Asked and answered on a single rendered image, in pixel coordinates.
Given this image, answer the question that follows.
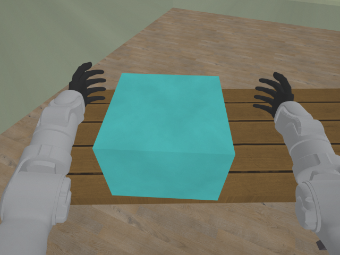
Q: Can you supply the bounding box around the right robot upper arm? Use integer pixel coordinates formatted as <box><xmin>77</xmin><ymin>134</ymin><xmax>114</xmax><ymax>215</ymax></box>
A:
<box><xmin>295</xmin><ymin>180</ymin><xmax>340</xmax><ymax>255</ymax></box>

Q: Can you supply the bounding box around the right robot hand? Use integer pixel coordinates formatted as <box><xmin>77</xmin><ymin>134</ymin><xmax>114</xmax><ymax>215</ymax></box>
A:
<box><xmin>253</xmin><ymin>72</ymin><xmax>294</xmax><ymax>118</ymax></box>

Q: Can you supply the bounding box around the left robot upper arm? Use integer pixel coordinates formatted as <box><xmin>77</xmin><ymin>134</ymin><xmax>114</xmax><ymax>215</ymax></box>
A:
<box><xmin>0</xmin><ymin>171</ymin><xmax>72</xmax><ymax>255</ymax></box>

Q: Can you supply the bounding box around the left robot hand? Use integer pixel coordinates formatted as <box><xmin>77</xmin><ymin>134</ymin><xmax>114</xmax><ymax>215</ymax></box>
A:
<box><xmin>69</xmin><ymin>62</ymin><xmax>106</xmax><ymax>107</ymax></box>

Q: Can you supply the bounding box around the table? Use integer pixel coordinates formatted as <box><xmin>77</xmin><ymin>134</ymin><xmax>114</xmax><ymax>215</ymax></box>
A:
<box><xmin>66</xmin><ymin>89</ymin><xmax>340</xmax><ymax>250</ymax></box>

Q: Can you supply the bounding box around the right robot forearm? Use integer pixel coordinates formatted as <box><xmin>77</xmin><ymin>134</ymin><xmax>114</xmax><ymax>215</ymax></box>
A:
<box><xmin>274</xmin><ymin>101</ymin><xmax>340</xmax><ymax>184</ymax></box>

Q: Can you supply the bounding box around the left robot forearm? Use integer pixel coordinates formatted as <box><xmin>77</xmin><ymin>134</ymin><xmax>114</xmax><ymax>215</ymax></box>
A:
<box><xmin>0</xmin><ymin>90</ymin><xmax>85</xmax><ymax>220</ymax></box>

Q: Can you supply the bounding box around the carton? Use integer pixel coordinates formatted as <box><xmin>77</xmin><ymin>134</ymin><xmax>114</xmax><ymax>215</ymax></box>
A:
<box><xmin>92</xmin><ymin>73</ymin><xmax>235</xmax><ymax>200</ymax></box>

